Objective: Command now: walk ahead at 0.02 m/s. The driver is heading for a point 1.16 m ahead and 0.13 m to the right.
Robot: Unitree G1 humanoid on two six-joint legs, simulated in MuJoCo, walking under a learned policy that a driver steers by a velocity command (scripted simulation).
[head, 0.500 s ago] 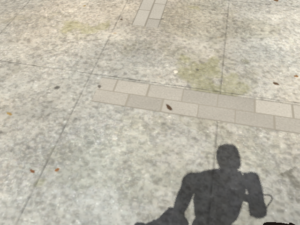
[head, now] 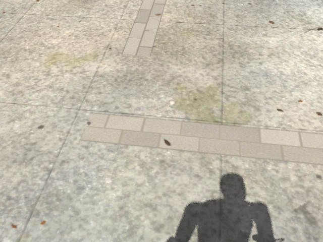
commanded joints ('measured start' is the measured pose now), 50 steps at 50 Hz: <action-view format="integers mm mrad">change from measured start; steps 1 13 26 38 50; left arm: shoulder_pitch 6 34 55 95 137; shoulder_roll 113 91 75 61 47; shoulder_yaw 20 15 8 -1 -9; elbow -28 20 63 94 112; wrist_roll -7 -13 -12 -11 -13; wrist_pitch -23 -13 -11 -12 -13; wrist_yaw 2 3 4 6 6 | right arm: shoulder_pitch -27 7 -5 0 23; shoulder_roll -85 -101 -101 -94 -87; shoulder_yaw -23 -26 -19 -9 2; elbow -36 66 144 199 231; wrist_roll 3 12 15 15 17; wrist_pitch -14 -1 10 12 11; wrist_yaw -2 -15 -21 -21 -21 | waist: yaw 2 7 1 -2 -3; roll -61 -11 -21 -15 -16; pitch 0 -15 14 31 41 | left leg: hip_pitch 125 166 169 160 150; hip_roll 28 38 37 34 32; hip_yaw -33 -33 -29 -26 -24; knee -46 -27 -47 -67 -74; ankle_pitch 52 173 133 87 72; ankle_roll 35 30 24 20 19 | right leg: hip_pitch -113 -53 -47 -48 -49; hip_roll -37 -11 0 7 11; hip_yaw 44 14 1 -6 -10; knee -174 -144 -170 -189 -195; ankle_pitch -19 133 112 74 68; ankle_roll -36 -42 -38 -36 -36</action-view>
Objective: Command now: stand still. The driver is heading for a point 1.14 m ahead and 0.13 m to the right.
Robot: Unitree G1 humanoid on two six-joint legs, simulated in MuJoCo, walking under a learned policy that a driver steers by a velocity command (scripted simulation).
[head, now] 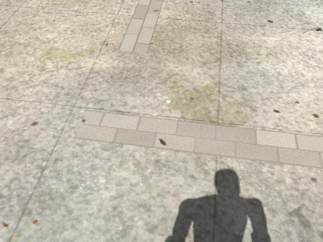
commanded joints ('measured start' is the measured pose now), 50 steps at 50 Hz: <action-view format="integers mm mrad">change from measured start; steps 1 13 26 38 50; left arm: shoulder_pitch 74 108 135 153 167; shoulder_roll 86 76 69 63 57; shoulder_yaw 13 8 5 4 4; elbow -13 -6 -3 -2 -2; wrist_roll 0 -2 -3 -4 -4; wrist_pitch -5 -6 -7 -8 -9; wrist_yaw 2 2 2 2 2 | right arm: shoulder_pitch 17 40 61 78 94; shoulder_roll -95 -88 -82 -78 -73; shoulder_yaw -11 -3 2 3 4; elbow -22 -9 -6 -6 -7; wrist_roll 0 1 3 3 4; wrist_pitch -7 -7 -7 -7 -8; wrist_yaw -3 -3 -4 -5 -6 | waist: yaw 0 0 0 0 0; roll -4 -5 -6 -6 -7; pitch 10 14 16 20 24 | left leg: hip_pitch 95 91 91 91 91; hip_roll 6 5 4 4 4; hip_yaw -1 0 2 3 5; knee -66 -65 -61 -59 -58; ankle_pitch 105 114 127 134 139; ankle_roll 39 38 37 36 34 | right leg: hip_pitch -135 -133 -131 -130 -129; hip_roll -15 -14 -13 -12 -12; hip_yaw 12 10 9 8 9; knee -129 -129 -129 -129 -130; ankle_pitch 73 86 101 109 114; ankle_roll -16 -15 -15 -15 -16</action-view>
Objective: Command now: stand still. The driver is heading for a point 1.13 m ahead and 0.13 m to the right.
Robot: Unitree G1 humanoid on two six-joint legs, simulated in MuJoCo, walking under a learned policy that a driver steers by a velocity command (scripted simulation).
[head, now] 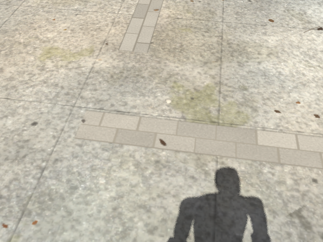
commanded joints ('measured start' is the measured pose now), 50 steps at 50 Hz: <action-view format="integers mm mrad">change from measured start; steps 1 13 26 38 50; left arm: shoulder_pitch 102 155 -80 -466 -204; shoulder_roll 79 164 151 113 157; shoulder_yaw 13 46 62 38 62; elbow -5 -16 -152 -301 -194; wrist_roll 0 -26 -33 -33 4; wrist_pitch -3 -7 -105 -86 -106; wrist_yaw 2 11 -35 -78 -88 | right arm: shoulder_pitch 45 17 200 330 152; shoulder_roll -88 -66 -98 -171 -145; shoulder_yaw -13 -17 -21 -29 -43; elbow -18 -43 -56 -62 -176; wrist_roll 0 11 2 9 21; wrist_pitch -5 -31 -137 -104 -136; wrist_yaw -3 5 66 22 28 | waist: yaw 0 37 -20 -66 -4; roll -7 -137 50 76 -44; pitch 32 140 87 139 -89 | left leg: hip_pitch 92 -128 300 273 -299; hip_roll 2 -71 248 214 123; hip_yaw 6 104 -302 -31 -62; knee -59 145 -386 -438 762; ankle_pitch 152 -304 -46 250 -39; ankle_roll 36 57 213 202 95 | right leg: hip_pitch -134 -157 -664 -532 -2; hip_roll -13 -156 -116 -65 -240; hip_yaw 11 239 93 -24 302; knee -121 -268 707 105 -310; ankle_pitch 122 -520 119 363 227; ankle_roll -14 -151 -107 -51 -224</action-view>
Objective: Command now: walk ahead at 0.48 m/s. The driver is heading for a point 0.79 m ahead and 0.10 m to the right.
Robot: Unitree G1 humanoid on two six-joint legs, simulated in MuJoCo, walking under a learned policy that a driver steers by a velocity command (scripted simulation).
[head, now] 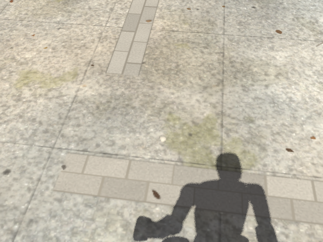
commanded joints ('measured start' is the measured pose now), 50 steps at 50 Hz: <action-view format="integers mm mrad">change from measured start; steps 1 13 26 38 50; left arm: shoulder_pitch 34 260 203 38 132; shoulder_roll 58 146 144 48 159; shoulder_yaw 7 19 15 35 83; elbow -12 65 21 -42 -139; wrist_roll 15 -6 -52 -15 -24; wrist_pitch -17 1 -15 50 54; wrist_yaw -9 49 42 37 -17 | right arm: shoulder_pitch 53 -348 -15 -84 -70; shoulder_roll -62 -47 -148 -120 -221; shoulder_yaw -28 -28 -60 -52 -81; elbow -56 -185 -127 -83 -98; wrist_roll -6 -15 -23 -51 -12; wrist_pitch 4 12 -8 -16 55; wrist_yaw -13 11 28 -8 -35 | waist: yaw -18 68 -89 -2 145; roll -82 -64 113 33 81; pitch -88 36 -220 10 -141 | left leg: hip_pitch -194 -340 534 228 392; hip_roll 110 68 324 184 215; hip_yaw -36 52 -412 156 310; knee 4 -612 -956 -1135 -533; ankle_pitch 111 498 114 453 1158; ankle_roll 21 -37 182 102 22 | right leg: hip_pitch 189 294 -366 -325 144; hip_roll -253 -223 -75 -147 45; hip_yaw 316 140 206 177 -60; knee -349 -427 821 344 53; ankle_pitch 36 121 -294 227 15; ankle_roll -154 -137 -8 28 -123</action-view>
